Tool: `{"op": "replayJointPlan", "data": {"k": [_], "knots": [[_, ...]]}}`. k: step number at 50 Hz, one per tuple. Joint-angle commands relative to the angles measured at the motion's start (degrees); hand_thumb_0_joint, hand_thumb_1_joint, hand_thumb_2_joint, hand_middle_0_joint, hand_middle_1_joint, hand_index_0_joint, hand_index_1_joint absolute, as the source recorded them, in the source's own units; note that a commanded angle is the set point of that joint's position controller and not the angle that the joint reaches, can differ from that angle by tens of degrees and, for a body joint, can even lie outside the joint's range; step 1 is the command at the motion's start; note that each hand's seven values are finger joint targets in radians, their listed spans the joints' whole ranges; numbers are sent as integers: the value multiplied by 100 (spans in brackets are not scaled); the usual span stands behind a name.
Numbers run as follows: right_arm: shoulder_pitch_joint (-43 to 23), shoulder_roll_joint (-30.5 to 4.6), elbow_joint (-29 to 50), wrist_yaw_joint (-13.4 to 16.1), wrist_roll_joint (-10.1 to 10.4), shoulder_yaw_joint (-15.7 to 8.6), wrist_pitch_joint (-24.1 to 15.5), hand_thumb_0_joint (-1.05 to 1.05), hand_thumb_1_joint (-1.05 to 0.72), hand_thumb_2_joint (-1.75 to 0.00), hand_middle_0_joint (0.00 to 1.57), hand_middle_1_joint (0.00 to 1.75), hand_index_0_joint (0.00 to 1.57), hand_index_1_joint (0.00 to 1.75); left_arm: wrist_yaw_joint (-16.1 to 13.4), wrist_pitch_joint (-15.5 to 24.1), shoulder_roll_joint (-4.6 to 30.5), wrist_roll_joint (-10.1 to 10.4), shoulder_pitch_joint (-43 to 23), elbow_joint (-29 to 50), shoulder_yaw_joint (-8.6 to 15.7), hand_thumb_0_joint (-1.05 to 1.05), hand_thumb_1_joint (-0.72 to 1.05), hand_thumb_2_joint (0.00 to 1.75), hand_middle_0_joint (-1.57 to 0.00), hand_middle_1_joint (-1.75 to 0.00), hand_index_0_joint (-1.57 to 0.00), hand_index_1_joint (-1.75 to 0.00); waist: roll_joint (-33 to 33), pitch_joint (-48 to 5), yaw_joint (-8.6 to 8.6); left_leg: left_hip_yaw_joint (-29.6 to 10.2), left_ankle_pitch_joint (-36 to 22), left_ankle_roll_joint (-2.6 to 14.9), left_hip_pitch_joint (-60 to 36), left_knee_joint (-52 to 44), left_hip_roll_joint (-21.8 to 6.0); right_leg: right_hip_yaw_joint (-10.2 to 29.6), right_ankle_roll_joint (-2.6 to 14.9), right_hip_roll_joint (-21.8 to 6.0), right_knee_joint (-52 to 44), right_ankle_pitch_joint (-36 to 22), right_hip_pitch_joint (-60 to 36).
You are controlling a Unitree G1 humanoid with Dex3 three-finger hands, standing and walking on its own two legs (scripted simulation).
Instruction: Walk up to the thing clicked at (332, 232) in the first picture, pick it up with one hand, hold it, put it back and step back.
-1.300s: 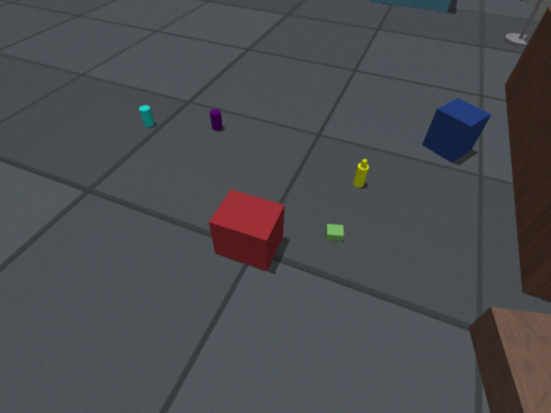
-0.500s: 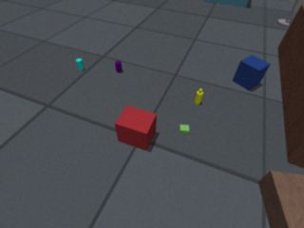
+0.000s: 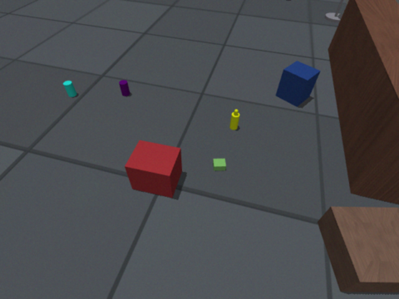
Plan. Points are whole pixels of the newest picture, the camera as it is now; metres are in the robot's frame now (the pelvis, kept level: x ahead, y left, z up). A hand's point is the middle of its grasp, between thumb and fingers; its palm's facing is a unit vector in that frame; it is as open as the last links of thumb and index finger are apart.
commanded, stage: walk up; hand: left
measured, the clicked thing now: (219, 164) +1.02 -0.15 -0.75
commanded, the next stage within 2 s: none
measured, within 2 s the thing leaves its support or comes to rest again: neither
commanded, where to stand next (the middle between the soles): +0.55 -0.21 m, yaw -23 degrees
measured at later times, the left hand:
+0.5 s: hand (122, 265) +0.25 +0.19 -0.17, palm faces -0.26 -0.91 -0.33, open 7.3 cm
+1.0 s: hand (184, 166) +0.52 +0.04 -0.12, palm faces -0.36 -0.84 -0.40, open 7.3 cm
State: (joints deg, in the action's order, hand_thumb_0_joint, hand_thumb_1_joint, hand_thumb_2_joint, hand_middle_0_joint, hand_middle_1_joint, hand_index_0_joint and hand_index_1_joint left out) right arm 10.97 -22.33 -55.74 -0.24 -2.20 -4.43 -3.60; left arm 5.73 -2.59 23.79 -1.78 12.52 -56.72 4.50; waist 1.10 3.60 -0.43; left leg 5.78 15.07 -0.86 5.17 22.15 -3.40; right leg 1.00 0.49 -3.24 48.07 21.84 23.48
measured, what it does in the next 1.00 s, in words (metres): walks ahead, turning right: right foot, then left foot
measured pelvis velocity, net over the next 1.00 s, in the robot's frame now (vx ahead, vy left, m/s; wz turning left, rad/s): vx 0.33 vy -0.17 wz -0.36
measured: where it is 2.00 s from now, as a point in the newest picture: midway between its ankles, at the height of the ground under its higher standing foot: (235, 245)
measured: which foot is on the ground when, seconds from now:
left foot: down 0.00-0.12, up 0.14-0.40, down 0.42-0.80, up 0.82-1.00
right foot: up 0.00-0.10, down 0.12-0.42, up 0.44-0.76, down 0.78-1.00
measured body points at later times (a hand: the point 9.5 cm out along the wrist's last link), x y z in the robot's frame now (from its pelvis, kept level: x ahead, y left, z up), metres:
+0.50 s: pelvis +0.16 -0.07 -0.02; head +0.17 -0.05 +0.43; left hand +0.26 +0.24 -0.15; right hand +0.15 -0.40 -0.11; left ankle +0.22 +0.04 -0.74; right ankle +0.11 -0.18 -0.70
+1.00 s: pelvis +0.33 -0.17 -0.01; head +0.34 -0.21 +0.44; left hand +0.53 +0.09 -0.09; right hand +0.26 -0.49 -0.14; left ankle +0.40 -0.02 -0.68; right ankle +0.33 -0.28 -0.74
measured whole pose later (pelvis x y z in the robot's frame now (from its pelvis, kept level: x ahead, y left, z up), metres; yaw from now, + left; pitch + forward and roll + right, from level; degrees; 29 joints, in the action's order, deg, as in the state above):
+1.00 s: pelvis +0.33 -0.17 -0.01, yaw -21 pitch -3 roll +0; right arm 18.8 -25.3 -47.6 -2.5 -0.9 -2.8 -1.8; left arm 2.8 4.2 22.1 0.5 14.5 -45.3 1.8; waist -3.8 5.7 0.7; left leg 0.7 20.3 0.9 25.9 57.9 -6.3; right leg 0.0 2.5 1.5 32.3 14.0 15.5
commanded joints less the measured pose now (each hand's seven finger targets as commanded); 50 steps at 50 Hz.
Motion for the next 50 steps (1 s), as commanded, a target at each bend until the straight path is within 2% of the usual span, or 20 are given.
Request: {"op": "replayJointPlan", "data": {"k": [1, 5, 6, 7, 8, 13, 17, 20, 21, 22, 23, 27, 31, 35, 38, 39, 40, 41, 46, 50], "knots": [[-629, -1787, 712, 11, -88, -504, -154, 0, -90, -90, 20, 30, 20, 30, 177, 236, 958, -8, -144, 765, 355, 0, 90, 90, -20, -30, -20, -30, -1075, 49, -81, -468, 1140, 999, 712, -755, -1400, -118, -13, -385, -817, -252, -362], [-572, -1496, 803, -30, -104, -389, -2, 0, -90, -90, 20, 30, 20, 30, 32, 349, 1214, -62, 1122, 401, 505, 0, 90, 90, -20, -30, -20, -30, 259, -261, -534, 241, 2316, 748, 1895, 1487, -718, -817, 27, 307, -1234, -559, -2145], [-406, -1140, 868, -56, -91, -245, 41, 0, -90, -90, 20, 30, 20, 30, -71, 409, 1587, -65, 1679, 345, 633, 0, 90, 90, -20, -30, -20, -30, 1524, -318, -804, 495, 2165, 588, 2608, 3232, -204, 100, 276, 43, -2095, 604, -2688], [-522, -910, 1184, -107, 67, -99, 21, 0, -90, -90, 20, 30, 20, 30, -159, 463, 2140, -33, 1838, 578, 711, 0, 90, 90, -20, -30, -20, -30, 2490, -63, -853, 191, 2422, 265, 3715, 4482, 549, 3468, 1023, -1403, -3869, 2107, -2273], [-693, -1366, 1158, -98, 35, -230, 42, 0, -90, -90, 20, 30, 20, 30, -170, 486, 2266, 33, 1339, 768, 656, 0, 90, 90, -20, -30, -20, -30, 1476, 351, -591, -690, 1986, 147, 3333, 4619, 42, 4599, 1594, -1992, -4212, 2809, -1309], [490, -1411, 693, -190, 160, -247, -25, 0, -90, -90, 20, 30, 20, 30, -298, 513, 1614, 92, 478, 1100, 432, 0, 90, 90, -20, -30, -20, -30, 864, -57, -14, -617, 1231, 240, 2046, 3112, -235, 1947, 1205, -960, -3244, 837, -839], [569, -1363, 930, -239, 67, -329, -85, 0, -90, -90, 20, 30, 20, 30, -291, 568, 1606, 87, 421, 1316, 395, 0, 90, 90, -20, -30, -20, -30, 670, 23, 42, -496, 623, 232, 1346, 2006, -92, 1797, 1175, -983, -3062, 695, -272], [1778, -1523, 678, -135, 1, -496, -220, 0, -90, -90, 20, 30, 20, 30, -290, 542, 1122, 62, -57, 1549, 207, 0, 90, 90, -20, -30, -20, -30, -317, -256, 854, -500, 20, 264, -1267, 919, 102, 895, 676, -142, -1189, 1000, 1749], [2150, -1983, 715, -61, -112, -610, -296, 0, -90, -90, 20, 30, 20, 30, -312, 557, 585, 95, 240, 1562, 61, 0, 90, 90, -20, -30, -20, -30, -1817, -372, 981, -2634, 1993, 578, -1451, -338, -1115, 419, 396, 830, 846, 967, 2347], [1684, -2182, 967, -55, -56, -597, -330, 0, -90, -90, 20, 30, 20, 30, -377, 547, 837, 82, 429, 1514, 104, 0, 90, 90, -20, -30, -20, -30, -1334, -127, 658, -4510, 3224, 1005, -688, -1295, -2200, 630, 250, 790, 1740, 809, 2420], [1041, -2252, 1131, -59, 137, -577, -342, 0, -90, -90, 20, 30, 20, 30, -400, 563, 1267, 49, 618, 1405, 151, 0, 90, 90, -20, -30, -20, -30, -841, 164, 359, -4657, 3501, 1315, -60, -1564, -2430, 964, 275, 398, 1997, 480, 2235], [822, -1627, 1170, -75, 129, -335, -388, 0, -90, -90, 20, 30, 20, 30, -307, 632, 1289, 120, 732, 1037, 246, 0, 90, 90, -20, -30, -20, -30, -950, 322, 151, -2002, 313, 1245, 103, -843, -1483, 638, 3, -70, 1164, -345, 1511], [1103, -1684, 1172, -86, 89, -332, -352, 0, -90, -90, 20, 30, 20, 30, -154, 622, 944, 157, -10, 1394, 155, 0, 90, 90, -20, -30, -20, -30, -1068, 191, 297, -743, -2136, 1263, 45, -413, -1265, 51, 3, -89, -204, -432, 775], [1041, -1766, 1273, -98, 117, -356, -204, 0, -90, -90, 20, 30, 20, 30, -103, 591, 875, 139, -179, 1417, 162, 0, 90, 90, -20, -30, -20, -30, -1088, -151, 312, -382, -1584, 1028, 178, 12, -1077, -480, 175, 247, -1254, -921, -232], [987, -1447, 1403, -98, 143, -214, -118, 0, -90, -90, 20, 30, 20, 30, -214, 655, 1226, 146, 857, 1019, 348, 0, 90, 90, -20, -30, -20, -30, 52, -665, -337, -31, -1451, 746, 1186, 1930, -760, -345, 296, 404, -1789, -1212, -2449], [1187, -1125, 1472, -96, 158, -76, -123, 0, -90, -90, 20, 30, 20, 30, -291, 698, 1631, 121, 1404, 950, 516, 0, 90, 90, -20, -30, -20, -30, 1103, -953, -627, 180, -595, 532, 2114, 3452, -328, 754, 553, -158, -2215, -187, -3242], [1362, -1004, 1548, -113, 221, -8, -76, 0, -90, -90, 20, 30, 20, 30, -358, 740, 2096, 165, 1435, 1139, 565, 0, 90, 90, -20, -30, -20, -30, 1721, -1074, -509, -92, 1407, 305, 3187, 4495, 291, 3808, 1202, -1832, -3216, 778, -3356], [1093, -1609, 1409, -49, 158, -203, 8, 0, -90, -90, 20, 30, 20, 30, -355, 727, 2109, 235, 1048, 1236, 527, 0, 90, 90, -20, -30, -20, -30, 902, -697, -461, -704, 1578, 276, 3090, 4918, -81, 4151, 1661, -2040, -3270, 1132, -2521], [1609, -1387, 943, -148, 123, -178, 71, 0, -90, -90, 20, 30, 20, 30, -415, 786, 1448, 253, 422, 1366, 309, 0, 90, 90, -20, -30, -20, -30, 716, -91, 81, -695, 488, 248, 2396, 3936, -382, 1470, 1169, -801, -2963, -1050, -1099], [1070, -1318, 1131, -245, 54, -212, 86, 0, -90, -90, 20, 30, 20, 30, -428, 857, 1492, 203, 641, 1459, 327, 0, 90, 90, -20, -30, -20, -30, 731, 14, -79, -502, 323, 99, 2507, 3017, -387, 1376, 1306, -835, -3106, -654, -920]]}}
